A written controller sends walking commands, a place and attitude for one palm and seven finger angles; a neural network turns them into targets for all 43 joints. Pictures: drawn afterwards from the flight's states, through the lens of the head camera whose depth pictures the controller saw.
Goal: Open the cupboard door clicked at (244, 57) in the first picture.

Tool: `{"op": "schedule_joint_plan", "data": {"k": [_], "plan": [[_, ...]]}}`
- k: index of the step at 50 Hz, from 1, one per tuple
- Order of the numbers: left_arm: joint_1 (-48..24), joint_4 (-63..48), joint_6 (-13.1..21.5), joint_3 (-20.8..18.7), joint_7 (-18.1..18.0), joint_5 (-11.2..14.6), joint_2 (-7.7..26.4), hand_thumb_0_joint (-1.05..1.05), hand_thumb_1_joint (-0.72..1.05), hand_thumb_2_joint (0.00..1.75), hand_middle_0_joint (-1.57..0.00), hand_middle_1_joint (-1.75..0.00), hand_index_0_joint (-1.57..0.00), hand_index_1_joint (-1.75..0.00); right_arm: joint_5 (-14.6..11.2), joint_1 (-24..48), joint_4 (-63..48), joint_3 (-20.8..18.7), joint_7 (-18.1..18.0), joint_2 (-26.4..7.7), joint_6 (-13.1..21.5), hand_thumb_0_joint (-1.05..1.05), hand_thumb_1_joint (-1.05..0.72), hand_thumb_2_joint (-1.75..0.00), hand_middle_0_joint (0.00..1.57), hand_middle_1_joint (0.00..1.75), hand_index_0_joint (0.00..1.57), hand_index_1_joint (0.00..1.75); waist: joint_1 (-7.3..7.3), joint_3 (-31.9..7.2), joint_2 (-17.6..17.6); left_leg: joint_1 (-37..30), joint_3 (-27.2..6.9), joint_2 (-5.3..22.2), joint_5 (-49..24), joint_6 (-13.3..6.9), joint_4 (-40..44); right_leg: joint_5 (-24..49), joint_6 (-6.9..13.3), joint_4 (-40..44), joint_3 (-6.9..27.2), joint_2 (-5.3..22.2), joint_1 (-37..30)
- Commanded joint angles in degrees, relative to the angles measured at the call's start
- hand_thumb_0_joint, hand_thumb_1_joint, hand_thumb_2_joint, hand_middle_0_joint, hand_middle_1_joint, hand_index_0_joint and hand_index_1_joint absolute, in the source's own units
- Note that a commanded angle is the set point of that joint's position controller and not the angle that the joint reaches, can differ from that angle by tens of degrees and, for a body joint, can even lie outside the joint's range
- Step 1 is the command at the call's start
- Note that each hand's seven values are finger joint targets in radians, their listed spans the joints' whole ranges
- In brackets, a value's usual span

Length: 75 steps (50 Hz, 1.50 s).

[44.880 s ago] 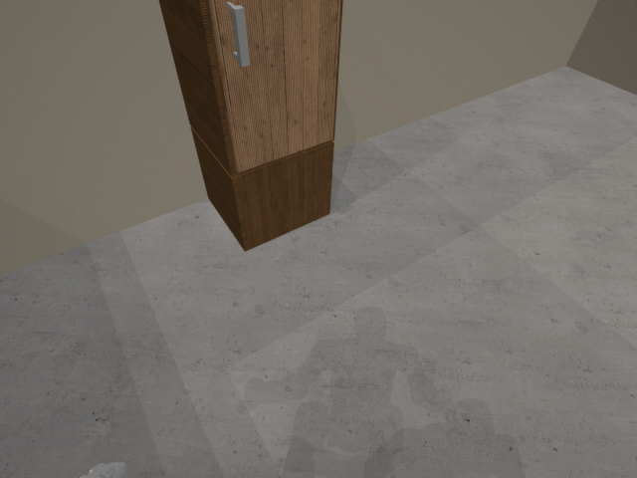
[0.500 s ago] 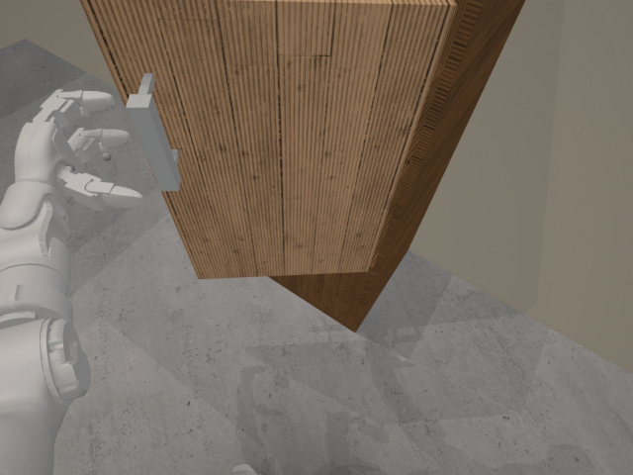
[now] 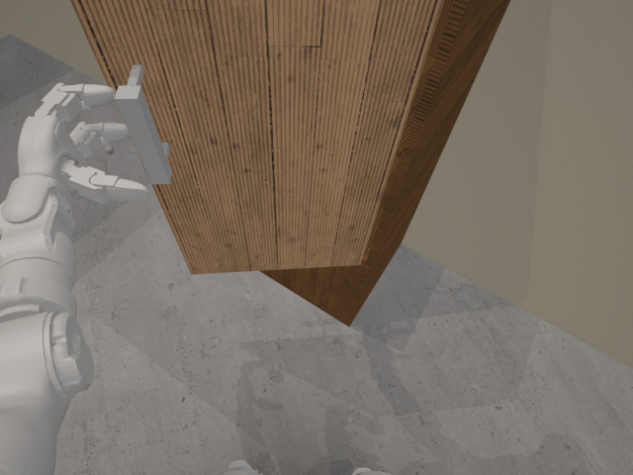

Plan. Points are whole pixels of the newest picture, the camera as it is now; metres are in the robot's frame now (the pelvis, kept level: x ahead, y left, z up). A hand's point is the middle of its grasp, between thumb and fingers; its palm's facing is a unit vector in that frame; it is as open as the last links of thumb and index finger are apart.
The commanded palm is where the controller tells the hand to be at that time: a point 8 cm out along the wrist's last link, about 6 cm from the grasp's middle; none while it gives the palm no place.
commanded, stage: slide the fingers in behind the handle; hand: left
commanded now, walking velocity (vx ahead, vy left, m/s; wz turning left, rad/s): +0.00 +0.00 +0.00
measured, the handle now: (149, 127) +0.52 +0.19 +0.13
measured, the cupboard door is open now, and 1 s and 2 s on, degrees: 38 38 38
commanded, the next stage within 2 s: close the thumb around the handle in 1.26 s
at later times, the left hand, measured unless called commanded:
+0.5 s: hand (140, 149) +0.48 +0.19 +0.13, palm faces +0.02 -1.00 +0.00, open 14.0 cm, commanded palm +0.46 +0.24 +0.13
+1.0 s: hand (165, 150) +0.48 +0.16 +0.13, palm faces +0.05 -1.00 -0.01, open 14.0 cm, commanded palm +0.45 +0.21 +0.13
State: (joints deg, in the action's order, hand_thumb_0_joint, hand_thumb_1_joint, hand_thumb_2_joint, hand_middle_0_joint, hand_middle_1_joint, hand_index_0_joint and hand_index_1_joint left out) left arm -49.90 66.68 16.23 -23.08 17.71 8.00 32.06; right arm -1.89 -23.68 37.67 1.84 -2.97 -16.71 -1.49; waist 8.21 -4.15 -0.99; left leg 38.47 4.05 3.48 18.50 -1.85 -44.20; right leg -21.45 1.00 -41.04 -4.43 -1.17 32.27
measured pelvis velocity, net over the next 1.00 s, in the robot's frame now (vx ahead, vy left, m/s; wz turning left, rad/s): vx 0.00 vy -0.01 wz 0.01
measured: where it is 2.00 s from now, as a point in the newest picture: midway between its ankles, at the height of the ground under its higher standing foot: outside the picture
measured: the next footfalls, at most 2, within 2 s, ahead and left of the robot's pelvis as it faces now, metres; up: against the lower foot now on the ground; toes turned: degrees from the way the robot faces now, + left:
none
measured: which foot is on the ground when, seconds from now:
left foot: down 0.00-1.00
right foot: down 0.00-1.00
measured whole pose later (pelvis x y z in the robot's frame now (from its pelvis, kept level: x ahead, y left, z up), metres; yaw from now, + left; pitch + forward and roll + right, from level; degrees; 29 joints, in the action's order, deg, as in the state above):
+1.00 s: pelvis +0.00 -0.01 +0.00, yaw +0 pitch +11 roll -1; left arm -48.8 63.0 17.7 -17.8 8.1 7.2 22.5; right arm -1.5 -23.1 39.2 0.6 -1.1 -15.8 -0.2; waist 7.0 -4.3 -1.8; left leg 36.4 3.9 3.3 18.2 -1.0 -43.5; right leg -22.2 1.8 -41.9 -4.4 -1.1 31.0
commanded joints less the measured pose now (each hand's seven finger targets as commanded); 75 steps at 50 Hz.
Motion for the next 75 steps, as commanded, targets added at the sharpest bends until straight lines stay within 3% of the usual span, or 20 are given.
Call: {"op": "schedule_joint_plan", "data": {"k": [1,6,9,12,14,21,27,31,33,36,40,42,47,49,50,59,63,68,69,75], "plan": [[-28.8,-13.4,3.9,0.4,-0.5,0.9,13.0,0.00,-0.50,0.30,-0.30,-1.20,-0.30,-1.20,0.1,-5.9,-3.5,-3.6,-0.5,-9.8,1.3,0.00,-0.90,-0.90,0.20,0.30,0.20,0.30,0.64,-20.5,-6.0,-22.1,-6.1,-1.7,-14.3,-0.7,3.7,15.0,-0.2,5.5,2.5,-1.8,1.5],[-30.6,-16.1,4.5,3.8,-1.4,1.4,7.5,0.00,-0.50,0.30,-0.30,-1.20,-0.30,-1.20,0.3,-5.9,-2.9,-4.0,-0.1,-9.4,2.1,0.00,-0.90,-0.90,0.20,0.30,0.20,0.30,1.05,-21.9,-7.4,-25.9,-7.3,-1.3,-15.3,-0.3,3.6,13.6,0.1,5.2,1.9,-2.1,4.1],[-29.9,-14.6,4.0,3.5,-2.1,1.3,7.2,0.00,-0.50,0.30,-0.30,-1.20,-0.30,-1.20,0.3,-6.1,-2.1,-4.1,0.1,-9.6,2.3,0.00,-0.90,-0.90,0.20,0.30,0.20,0.30,1.15,-21.6,-4.7,-25.4,-7.4,-1.2,-15.2,-0.2,3.7,14.0,-0.1,5.3,1.9,-2.1,4.1],[-30.8,-14.7,3.8,3.7,-2.9,1.2,6.6,0.00,-0.50,0.30,-0.30,-1.20,-0.30,-1.20,0.3,-5.7,-1.9,-4.0,0.2,-9.4,2.6,0.00,-0.90,-0.90,0.20,0.30,0.20,0.30,0.94,-21.2,-6.5,-25.4,-7.2,-1.4,-14.8,-0.2,3.7,13.7,0.0,5.2,1.9,-2.0,4.5],[-30.8,-14.1,3.7,2.3,-3.8,0.7,8.4,0.00,-0.50,0.30,-0.30,-1.20,-0.30,-1.20,0.4,-5.9,-1.9,-4.0,0.3,-9.5,2.6,0.00,-0.90,-0.90,0.20,0.30,0.20,0.30,0.61,-21.0,-4.6,-24.0,-7.2,-1.5,-15.5,-0.3,3.7,14.7,-0.1,4.9,2.0,-1.9,3.2],[-29.5,-16.9,4.7,4.4,-5.0,0.7,4.1,0.00,-0.50,0.30,-0.30,-1.20,-0.30,-1.20,0.5,-5.4,-2.8,-4.1,0.9,-8.7,2.8,0.00,-0.90,-0.90,0.20,0.30,0.20,0.30,-0.14,-23.2,-6.6,-27.0,-7.3,-1.6,-19.3,0.0,3.0,16.7,0.3,4.0,1.5,-2.1,3.0],[-27.3,-15.1,3.7,2.6,-6.9,-0.2,5.6,0.00,-0.50,0.30,-0.30,-1.20,-0.30,-1.20,0.4,-4.6,-3.4,-4.0,0.9,-8.7,2.4,0.00,-0.90,-0.90,0.20,0.30,0.20,0.30,-0.95,-21.2,-4.0,-23.1,-6.2,-2.0,-17.2,-0.2,3.4,17.6,0.0,4.1,2.0,-1.8,0.9],[-29.1,-15.6,4.3,3.8,-8.2,-0.4,3.9,0.00,-0.50,0.30,-0.30,-1.20,-0.30,-1.20,0.6,-4.8,-3.4,-4.0,1.1,-8.4,2.4,0.00,-0.90,-0.90,0.20,0.30,0.20,0.30,-0.30,-20.6,-3.3,-22.6,-6.0,-2.1,-15.8,-0.4,3.5,16.9,-0.1,4.5,2.2,-1.8,0.7],[-29.5,-16.6,4.8,3.3,-8.5,-0.9,4.8,0.00,-0.50,0.30,-0.30,-1.20,-0.30,-1.20,0.6,-4.9,-3.1,-4.2,1.1,-8.4,2.5,0.00,-0.90,-0.90,0.20,0.30,0.20,0.30,-0.48,-23.1,-3.2,-23.3,-5.9,-2.1,-16.6,-0.3,3.2,18.2,-0.2,4.2,2.6,-1.7,-0.4],[-28.4,-15.3,4.7,5.5,-8.1,-0.3,1.2,0.00,-0.50,0.30,-0.30,-1.20,-0.30,-1.20,0.4,-4.8,-3.0,-4.2,1.3,-8.0,2.6,0.00,-0.90,-0.90,0.20,0.30,0.20,0.30,0.04,-21.0,-2.6,-23.0,-5.6,-2.2,-15.7,-0.4,3.3,17.7,-0.1,4.7,2.3,-1.9,0.2],[-29.6,-14.8,4.1,2.9,-8.9,-0.5,5.0,0.00,-0.50,0.30,-0.30,-1.20,-0.30,-1.20,0.4,-4.7,-2.8,-4.1,1.1,-8.4,2.5,0.00,-0.90,-0.90,0.20,0.30,0.20,0.30,-0.45,-20.5,-2.1,-20.3,-5.3,-2.4,-13.1,-0.6,4.0,17.0,-0.3,5.2,3.0,-1.5,-1.4],[-29.0,-17.3,5.0,3.1,-9.4,-0.7,4.2,0.00,-0.50,0.30,-0.30,-1.20,-0.30,-1.20,0.5,-4.6,-3.2,-4.2,1.2,-8.0,2.7,0.00,-0.90,-0.90,0.20,0.30,0.20,0.30,-1.14,-23.8,-4.0,-22.2,-5.1,-2.7,-15.8,-0.5,3.5,19.3,-0.2,4.5,3.1,-1.5,-2.6],[-27.8,-17.8,5.9,5.8,-9.3,-0.4,0.6,0.00,-0.50,0.30,-0.30,-1.20,-0.30,-1.20,0.3,-4.2,-2.8,-4.5,1.5,-7.8,2.7,0.00,-0.90,-0.90,0.20,0.30,0.20,0.30,-0.48,-22.2,-3.3,-22.8,-4.8,-2.7,-15.6,-0.6,3.5,19.9,-0.3,5.0,3.1,-1.8,-1.9],[-26.3,-16.4,5.2,4.2,-9.1,-0.3,2.7,0.00,-0.50,0.30,-0.30,-1.20,-0.30,-1.20,0.2,-4.2,-2.8,-4.4,1.4,-8.1,2.5,0.00,-0.90,-0.90,0.20,0.30,0.20,0.30,-1.02,-21.7,-2.1,-21.3,-4.6,-2.8,-14.5,-0.7,3.8,19.7,-0.3,5.3,3.3,-1.7,-3.0],[-27.9,-16.9,5.1,5.7,-8.8,-0.2,1.5,0.00,-0.50,0.30,-0.30,-1.20,-0.30,-1.20,0.1,-4.0,-2.8,-4.4,1.3,-7.9,2.5,0.00,-0.90,-0.90,0.20,0.30,0.20,0.30,-0.07,-20.3,-1.1,-20.6,-4.5,-2.8,-13.4,-0.8,4.2,19.2,-0.5,5.7,3.3,-1.6,-2.8],[-27.6,-17.6,5.5,6.3,-8.9,0.2,0.2,0.00,-0.50,0.30,-0.30,-1.20,-0.30,-1.20,0.1,-3.6,-2.5,-4.4,1.2,-7.7,2.7,0.00,-0.90,-0.90,0.20,0.30,0.20,0.30,-0.31,-21.5,-1.8,-22.4,-4.6,-3.0,-14.7,-0.8,4.0,20.4,-0.5,5.7,3.5,-1.6,-2.9],[-26.6,-18.0,5.7,3.9,-8.8,0.2,3.1,0.00,-0.50,0.30,-0.30,-1.20,-0.30,-1.20,0.1,-3.5,-2.6,-4.5,1.1,-8.0,2.5,0.00,-0.90,-0.90,0.20,0.30,0.20,0.30,-1.06,-22.4,-2.1,-22.2,-4.3,-3.1,-16.0,-0.9,3.8,22.3,-0.4,5.5,3.7,-1.5,-4.4],[-27.1,-17.0,5.0,5.3,-8.4,0.3,1.9,0.00,-0.50,0.30,-0.30,-1.20,-0.30,-1.20,-0.1,-3.0,-2.8,-4.2,0.9,-7.9,2.2,0.00,-0.90,-0.90,0.20,0.30,0.20,0.30,-0.45,-19.9,-1.5,-20.9,-4.3,-3.1,-15.1,-0.9,4.3,21.7,-0.5,5.7,3.5,-1.3,-3.9],[-27.5,-17.9,5.1,5.4,-8.4,0.1,1.7,0.00,-0.44,0.32,-0.30,-1.21,-0.30,-1.21,0.0,-3.0,-2.9,-4.3,0.9,-7.8,2.3,0.00,-0.90,-0.90,0.20,0.30,0.20,0.30,-0.80,-21.1,-3.1,-22.1,-4.4,-3.1,-15.8,-0.8,4.1,21.7,-0.4,5.4,3.5,-1.3,-3.5],[-27.8,-15.3,4.4,4.5,-8.9,0.1,2.6,0.00,-0.11,0.47,-0.33,-1.24,-0.33,-1.24,0.1,-3.5,-2.6,-4.2,0.8,-8.1,2.2,0.00,-0.90,-0.90,0.20,0.30,0.20,0.30,-0.33,-20.5,-0.9,-21.4,-4.9,-2.8,-14.6,-0.8,4.1,19.7,-0.5,5.7,3.4,-1.4,-2.6]]}}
